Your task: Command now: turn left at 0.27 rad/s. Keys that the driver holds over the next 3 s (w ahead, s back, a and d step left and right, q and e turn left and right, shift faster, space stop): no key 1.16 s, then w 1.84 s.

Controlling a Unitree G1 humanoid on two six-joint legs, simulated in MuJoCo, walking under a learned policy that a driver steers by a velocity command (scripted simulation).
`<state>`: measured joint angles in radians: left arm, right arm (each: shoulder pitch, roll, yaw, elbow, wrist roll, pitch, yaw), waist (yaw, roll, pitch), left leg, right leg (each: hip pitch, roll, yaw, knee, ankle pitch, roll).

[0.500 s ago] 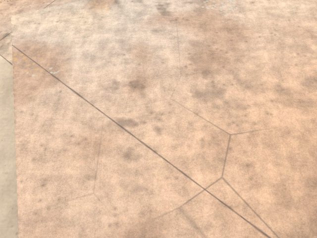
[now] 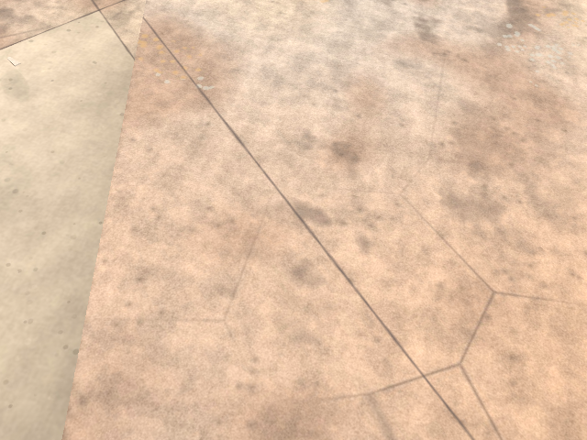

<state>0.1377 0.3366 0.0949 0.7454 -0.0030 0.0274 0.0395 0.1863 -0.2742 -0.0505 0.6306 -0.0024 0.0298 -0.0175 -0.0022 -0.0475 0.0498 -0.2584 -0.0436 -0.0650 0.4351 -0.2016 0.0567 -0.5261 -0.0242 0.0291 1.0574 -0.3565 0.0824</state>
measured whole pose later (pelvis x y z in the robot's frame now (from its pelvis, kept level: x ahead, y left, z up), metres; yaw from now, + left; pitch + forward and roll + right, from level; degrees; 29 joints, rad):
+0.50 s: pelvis +0.01 -0.03 -0.01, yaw +2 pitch -1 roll +0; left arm 0.17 0.24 0.03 0.83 0.01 -0.03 0.01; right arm 0.19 -0.25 -0.05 0.81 -0.01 0.05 -0.03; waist -0.01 0.01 0.02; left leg -0.20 -0.05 -0.10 0.46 -0.24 0.01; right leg -0.19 -0.01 0.02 0.47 -0.27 0.01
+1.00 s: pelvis +0.01 -0.05 +0.00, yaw +2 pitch -2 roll +0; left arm 0.19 0.24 0.01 1.00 0.00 -0.01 0.02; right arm 0.20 -0.23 -0.05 1.02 0.00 0.03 -0.05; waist 0.00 0.01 0.03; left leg -0.17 -0.01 -0.11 0.42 -0.22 -0.02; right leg -0.15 0.02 0.01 0.43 -0.25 -0.02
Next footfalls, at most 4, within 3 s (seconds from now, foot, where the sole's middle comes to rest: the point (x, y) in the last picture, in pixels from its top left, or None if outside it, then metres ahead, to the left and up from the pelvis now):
0.20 right None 0.05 -0.16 -0.78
1.96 right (348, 433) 0.49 -0.16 -0.84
2.44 left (274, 299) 0.83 0.01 -0.84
2.98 right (358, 222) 1.11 -0.23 -0.84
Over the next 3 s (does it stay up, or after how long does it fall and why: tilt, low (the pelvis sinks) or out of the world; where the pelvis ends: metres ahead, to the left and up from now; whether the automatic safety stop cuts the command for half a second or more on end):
stays up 0.96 -0.13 -0.08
